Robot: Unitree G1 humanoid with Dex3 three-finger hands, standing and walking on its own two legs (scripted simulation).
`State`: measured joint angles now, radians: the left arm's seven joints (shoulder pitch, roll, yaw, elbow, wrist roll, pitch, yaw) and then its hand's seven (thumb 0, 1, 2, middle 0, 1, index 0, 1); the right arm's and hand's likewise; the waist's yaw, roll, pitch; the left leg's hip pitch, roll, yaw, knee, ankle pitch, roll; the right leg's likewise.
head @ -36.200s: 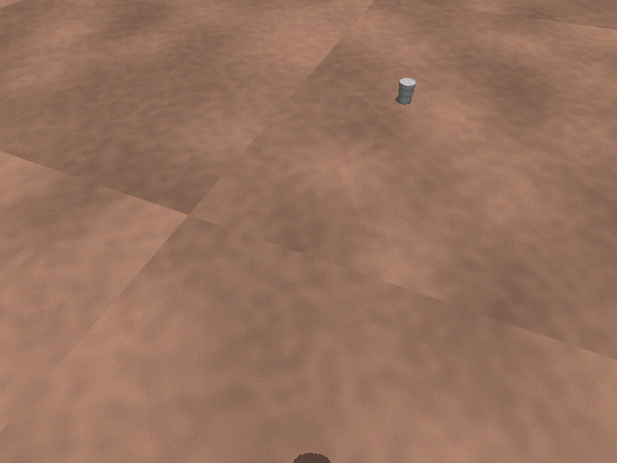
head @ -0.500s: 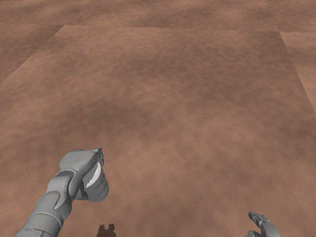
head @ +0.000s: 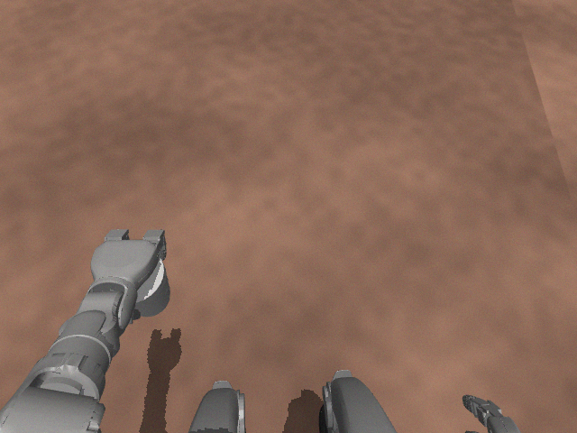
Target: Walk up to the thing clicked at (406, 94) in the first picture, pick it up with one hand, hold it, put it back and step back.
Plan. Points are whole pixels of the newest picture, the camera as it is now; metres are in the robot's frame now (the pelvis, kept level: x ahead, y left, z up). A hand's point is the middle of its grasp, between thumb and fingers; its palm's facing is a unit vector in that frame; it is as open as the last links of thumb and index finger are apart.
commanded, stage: crouch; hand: left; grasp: from above
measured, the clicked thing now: (142, 286) +0.37 +0.24 -0.15
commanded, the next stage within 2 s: lower in 1.48 s
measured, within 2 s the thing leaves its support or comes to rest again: neither
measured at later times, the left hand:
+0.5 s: hand (170, 295) +0.41 +0.24 -0.34, palm faces -0.48 +0.00 -0.88, open 11.6 cm
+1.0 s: hand (178, 295) +0.44 +0.24 -0.44, palm faces -0.47 -0.02 -0.88, open 11.6 cm
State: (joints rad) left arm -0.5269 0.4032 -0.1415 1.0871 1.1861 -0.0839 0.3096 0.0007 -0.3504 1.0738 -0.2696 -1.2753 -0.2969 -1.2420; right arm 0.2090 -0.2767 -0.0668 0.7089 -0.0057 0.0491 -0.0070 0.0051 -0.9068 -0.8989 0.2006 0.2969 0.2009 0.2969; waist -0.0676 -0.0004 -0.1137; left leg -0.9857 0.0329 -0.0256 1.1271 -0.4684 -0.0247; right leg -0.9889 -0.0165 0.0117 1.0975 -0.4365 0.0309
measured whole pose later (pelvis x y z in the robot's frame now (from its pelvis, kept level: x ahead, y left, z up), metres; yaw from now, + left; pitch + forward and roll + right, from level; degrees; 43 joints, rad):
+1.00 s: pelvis -0.04 +0.01 -0.28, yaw -3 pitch +38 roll -6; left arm -0.99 0.67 0.08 1.42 1.26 -0.15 0.34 0.00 -0.35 0.95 -0.36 -1.20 -0.40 -1.16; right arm 0.19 -0.27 0.01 0.73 -0.12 -0.05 0.12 0.00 -0.92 -0.90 0.20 0.30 0.20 0.30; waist -0.24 0.01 -0.10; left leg -2.13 0.00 -0.12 2.17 -0.70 -0.03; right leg -2.10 0.00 -0.01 2.09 -0.66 0.05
